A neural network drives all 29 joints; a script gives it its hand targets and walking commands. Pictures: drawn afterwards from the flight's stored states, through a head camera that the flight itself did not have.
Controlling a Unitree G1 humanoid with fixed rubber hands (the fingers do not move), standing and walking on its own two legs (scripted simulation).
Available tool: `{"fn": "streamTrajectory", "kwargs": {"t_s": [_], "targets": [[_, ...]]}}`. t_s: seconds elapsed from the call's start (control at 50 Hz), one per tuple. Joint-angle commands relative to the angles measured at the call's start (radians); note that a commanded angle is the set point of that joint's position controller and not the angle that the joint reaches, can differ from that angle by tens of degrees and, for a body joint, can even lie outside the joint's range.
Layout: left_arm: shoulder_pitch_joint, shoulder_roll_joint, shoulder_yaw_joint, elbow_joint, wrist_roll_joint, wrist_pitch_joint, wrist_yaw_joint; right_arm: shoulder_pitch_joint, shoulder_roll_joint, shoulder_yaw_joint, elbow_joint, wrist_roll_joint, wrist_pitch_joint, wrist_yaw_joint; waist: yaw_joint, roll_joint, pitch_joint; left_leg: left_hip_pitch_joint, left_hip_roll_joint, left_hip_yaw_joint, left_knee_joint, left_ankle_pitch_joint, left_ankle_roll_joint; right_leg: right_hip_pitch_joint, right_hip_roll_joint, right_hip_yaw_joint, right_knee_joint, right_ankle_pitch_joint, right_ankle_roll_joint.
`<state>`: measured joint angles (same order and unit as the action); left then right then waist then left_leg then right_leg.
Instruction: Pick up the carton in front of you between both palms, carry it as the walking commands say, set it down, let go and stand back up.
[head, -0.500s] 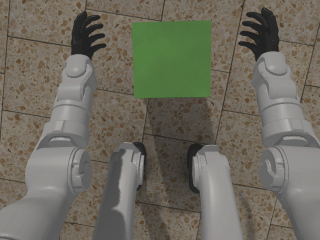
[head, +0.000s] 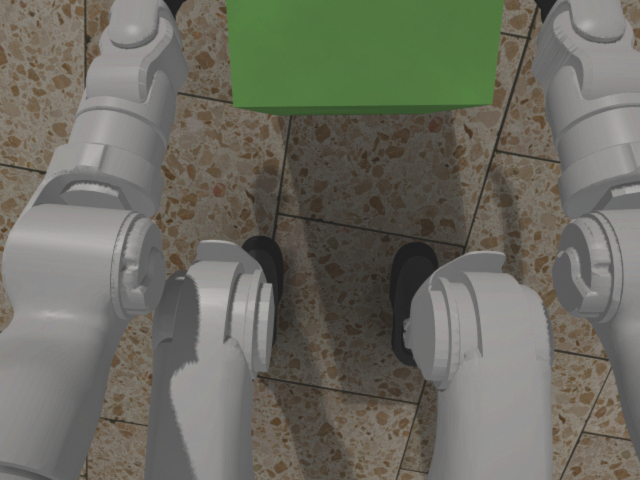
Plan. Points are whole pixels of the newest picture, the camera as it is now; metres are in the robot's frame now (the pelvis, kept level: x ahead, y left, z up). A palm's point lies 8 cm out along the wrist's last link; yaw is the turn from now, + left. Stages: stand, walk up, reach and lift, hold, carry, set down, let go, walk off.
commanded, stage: reach and lift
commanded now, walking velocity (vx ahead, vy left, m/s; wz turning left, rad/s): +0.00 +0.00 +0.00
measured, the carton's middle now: (355, 11) +0.54 -0.01 -0.25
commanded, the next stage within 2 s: none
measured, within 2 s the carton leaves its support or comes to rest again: leaves its support in 0.84 s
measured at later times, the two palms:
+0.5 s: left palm out of the picture +0.55 +0.15 -0.18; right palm out of the picture +0.55 -0.16 -0.18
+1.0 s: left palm out of the picture +0.54 +0.15 -0.10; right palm out of the picture +0.54 -0.15 -0.11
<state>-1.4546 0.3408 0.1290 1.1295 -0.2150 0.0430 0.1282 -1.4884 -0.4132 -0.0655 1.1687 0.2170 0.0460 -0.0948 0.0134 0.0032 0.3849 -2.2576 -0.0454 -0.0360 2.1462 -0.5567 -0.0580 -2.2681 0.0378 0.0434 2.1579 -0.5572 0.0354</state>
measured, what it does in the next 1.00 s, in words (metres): stands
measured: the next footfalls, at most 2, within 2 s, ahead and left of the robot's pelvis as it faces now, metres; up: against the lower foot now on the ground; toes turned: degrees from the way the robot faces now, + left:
none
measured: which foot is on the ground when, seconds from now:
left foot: down 0.00-1.00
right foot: down 0.00-1.00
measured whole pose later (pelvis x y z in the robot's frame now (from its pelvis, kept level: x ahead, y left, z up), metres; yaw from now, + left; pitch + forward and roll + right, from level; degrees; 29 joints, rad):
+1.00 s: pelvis +0.01 +0.00 +0.00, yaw +0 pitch +40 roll +1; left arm -1.20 0.15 0.29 0.76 -0.07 0.26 0.16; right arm -1.25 -0.21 -0.18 0.83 0.09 0.27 -0.15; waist 0.01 0.02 0.13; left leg -2.26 -0.11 -0.07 2.16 -0.59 -0.10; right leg -2.26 0.10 0.07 2.16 -0.59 0.08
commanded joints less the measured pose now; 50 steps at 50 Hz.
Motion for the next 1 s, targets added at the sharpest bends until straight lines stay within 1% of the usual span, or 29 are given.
{"fn": "streamTrajectory", "kwargs": {"t_s": [0.0, 0.08, 0.12, 0.18, 0.24, 0.3, 0.36, 0.42, 0.44, 0.48, 0.5, 0.52, 0.54, 0.56, 0.58, 0.6, 0.64, 0.66, 0.7, 0.74, 0.82, 0.86, 0.88, 0.92, 0.94, 0.98], "targets": [[-0.3, 0.144, -0.011, -0.134, -0.02, -0.035, 0.009, -0.322, -0.139, 0.022, -0.134, 0.032, -0.034, -0.008, 0.01, -0.019, -1.334, 0.618, 0.018, 0.087, -0.095, 0.381, 0.004, 0.638, -0.015, -0.059, -0.111, 0.369, 0.004], [-0.246, 0.118, -0.025, -0.103, -0.031, -0.029, 0.012, -0.274, -0.113, 0.039, -0.112, 0.041, -0.027, -0.01, 0.013, -0.026, -1.347, 0.634, 0.009, 0.093, -0.085, 0.405, 0.002, 0.665, -0.007, -0.063, -0.101, 0.392, 0.006], [-0.2, 0.096, -0.027, -0.08, -0.029, -0.027, 0.01, -0.228, -0.092, 0.034, -0.088, 0.029, -0.024, -0.01, 0.008, -0.027, -1.331, 0.628, 0.004, 0.093, -0.09, 0.405, 0.002, 0.655, -0.003, -0.065, -0.105, 0.392, 0.007], [-0.165, 0.076, -0.011, -0.055, -0.012, -0.029, 0.005, -0.189, -0.069, 0.012, -0.058, 0.002, -0.025, -0.005, 0.002, -0.025, -1.25, 0.579, 0.0, 0.086, -0.097, 0.381, 0.003, 0.591, -0.003, -0.062, -0.112, 0.362, 0.008], [-0.187, 0.073, 0.006, -0.072, 0.004, -0.034, 0.003, -0.206, -0.064, -0.007, -0.066, -0.019, -0.029, -0.003, -0.002, -0.02, -1.212, 0.554, -0.001, 0.08, -0.102, 0.364, 0.004, 0.547, -0.004, -0.061, -0.119, 0.341, 0.008], [-0.223, 0.074, 0.006, -0.09, 0.005, -0.037, 0.006, -0.243, -0.066, -0.002, -0.086, -0.017, -0.032, -0.007, 0.0, -0.02, -1.228, 0.566, -0.001, 0.078, -0.105, 0.355, 0.006, 0.546, -0.005, -0.061, -0.123, 0.326, 0.006], [-0.27, 0.044, -0.026, -0.102, -0.011, -0.034, 0.009, -0.294, -0.033, 0.031, -0.11, 0.003, -0.031, -0.009, 0.002, -0.021, -1.248, 0.586, -0.004, 0.08, -0.113, 0.33, 0.008, 0.562, -0.002, -0.066, -0.13, 0.3, 0.005], [-0.32, -0.031, -0.066, -0.103, -0.021, -0.03, 0.008, -0.348, 0.045, 0.075, -0.116, 0.021, -0.027, -0.004, 0.008, -0.024, -1.23, 0.584, -0.015, 0.085, -0.126, 0.292, 0.008, 0.586, 0.009, -0.067, -0.14, 0.268, 0.003], [-0.331, -0.052, -0.065, -0.095, -0.013, -0.03, 0.007, -0.359, 0.066, 0.077, -0.105, 0.018, -0.026, -0.003, 0.009, -0.024, -1.213, 0.583, -0.019, 0.085, -0.128, 0.279, 0.008, 0.59, 0.013, -0.067, -0.143, 0.257, 0.002], [-0.345, -0.091, -0.038, -0.075, 0.027, -0.028, 0.006, -0.367, 0.112, 0.055, -0.079, -0.016, -0.021, 0.002, 0.006, -0.021, -1.182, 0.583, -0.025, 0.085, -0.129, 0.258, 0.007, 0.586, 0.022, -0.068, -0.148, 0.237, 0.002], [-0.403, -0.244, -0.078, -0.1, 0.029, -0.019, -0.023, -0.424, 0.279, 0.101, -0.09, -0.011, -0.013, 0.033, 0.016, -0.022, -1.175, 0.586, -0.036, 0.086, -0.127, 0.254, 0.015, 0.577, 0.033, -0.069, -0.146, 0.229, 0.0], [-0.468, -0.407, -0.106, -0.105, 0.036, -0.009, -0.06, -0.491, 0.43, 0.125, -0.097, -0.02, -0.006, 0.068, 0.009, -0.025, -1.162, 0.576, -0.045, 0.088, -0.123, 0.254, 0.014, 0.559, 0.043, -0.073, -0.143, 0.231, -0.003], [-0.534, -0.588, -0.133, -0.108, 0.047, 0.005, -0.108, -0.554, 0.611, 0.145, -0.097, -0.034, 0.005, 0.114, 0.007, -0.028, -1.143, 0.567, -0.055, 0.089, -0.115, 0.25, 0.016, 0.542, 0.051, -0.076, -0.136, 0.227, -0.007], [-0.568, -0.712, -0.135, -0.119, 0.07, 0.021, -0.151, -0.573, 0.738, 0.142, -0.103, -0.058, 0.017, 0.155, -0.001, -0.026, -1.12, 0.558, -0.065, 0.095, -0.11, 0.24, 0.017, 0.522, 0.058, -0.082, -0.128, 0.221, -0.009], [-0.585, -0.807, -0.133, -0.135, 0.088, 0.039, -0.188, -0.566, 0.837, 0.131, -0.115, -0.072, 0.035, 0.189, -0.002, -0.019, -1.1, 0.542, -0.071, 0.103, -0.105, 0.231, 0.019, 0.505, 0.064, -0.087, -0.121, 0.216, -0.01], [-0.589, -0.873, -0.136, -0.156, 0.099, 0.056, -0.219, -0.566, 0.902, 0.125, -0.13, -0.08, 0.05, 0.216, 0.002, -0.009, -1.09, 0.524, -0.076, 0.111, -0.102, 0.227, 0.023, 0.496, 0.07, -0.092, -0.117, 0.214, -0.012], [-0.589, -0.957, -0.14, -0.2, 0.106, 0.079, -0.26, -0.553, 0.985, 0.117, -0.156, -0.089, 0.07, 0.256, 0.004, -0.007, -1.098, 0.506, -0.083, 0.124, -0.094, 0.249, 0.031, 0.483, 0.078, -0.101, -0.112, 0.234, -0.015], [-0.582, -0.979, -0.139, -0.219, 0.11, 0.088, -0.272, -0.541, 1.016, 0.117, -0.171, -0.088, 0.078, 0.27, 0.006, -0.013, -1.106, 0.506, -0.084, 0.125, -0.089, 0.268, 0.035, 0.478, 0.081, -0.104, -0.106, 0.253, -0.017], [-0.58, -1.033, -0.155, -0.267, 0.097, 0.098, -0.282, -0.541, 1.071, 0.141, -0.224, -0.071, 0.087, 0.282, 0.006, -0.02, -1.186, 0.528, -0.084, 0.127, -0.076, 0.33, 0.039, 0.511, 0.083, -0.107, -0.098, 0.321, -0.021], [-0.587, -1.077, -0.196, -0.33, 0.067, 0.106, -0.28, -0.545, 1.117, 0.181, -0.293, -0.043, 0.096, 0.282, 0.005, -0.022, -1.32, 0.587, -0.084, 0.128, -0.067, 0.407, 0.038, 0.576, 0.086, -0.112, -0.091, 0.401, -0.021], [-0.583, -1.206, -0.297, -0.493, -0.01, 0.134, -0.261, -0.595, 1.204, 0.294, -0.529, 0.02, 0.118, 0.253, -0.004, -0.018, -1.749, 0.786, -0.097, 0.136, -0.072, 0.592, 0.027, 0.782, 0.096, -0.128, -0.094, 0.584, -0.014], [-0.573, -1.252, -0.329, -0.556, -0.011, 0.162, -0.257, -0.59, 1.237, 0.317, -0.616, 0.016, 0.142, 0.243, -0.017, -0.029, -1.927, 0.822, -0.107, 0.144, -0.084, 0.633, 0.019, 0.877, 0.105, -0.133, -0.104, 0.651, -0.008], [-0.559, -1.274, -0.346, -0.589, -0.005, 0.175, -0.252, -0.571, 1.267, 0.331, -0.647, 0.01, 0.155, 0.233, -0.017, -0.032, -1.992, 0.825, -0.115, 0.149, -0.097, 0.636, 0.014, 0.909, 0.113, -0.136, -0.115, 0.664, -0.003], [-0.533, -1.283, -0.358, -0.64, 0.019, 0.206, -0.25, -0.507, 1.308, 0.335, -0.666, -0.015, 0.189, 0.223, -0.019, -0.04, -1.996, 0.798, -0.126, 0.152, -0.14, 0.574, 0.012, 0.927, 0.121, -0.14, -0.156, 0.622, 0.001], [-0.51, -1.29, -0.352, -0.635, 0.036, 0.221, -0.253, -0.472, 1.328, 0.325, -0.649, -0.034, 0.206, 0.223, -0.02, -0.043, -1.942, 0.768, -0.128, 0.153, -0.168, 0.521, 0.014, 0.908, 0.124, -0.142, -0.184, 0.574, 0.003], [-0.439, -1.296, -0.308, -0.558, 0.089, 0.246, -0.263, -0.39, 1.356, 0.282, -0.561, -0.087, 0.236, 0.232, -0.013, -0.046, -1.746, 0.689, -0.129, 0.155, -0.229, 0.391, 0.017, 0.804, 0.127, -0.144, -0.251, 0.43, 0.005]]}}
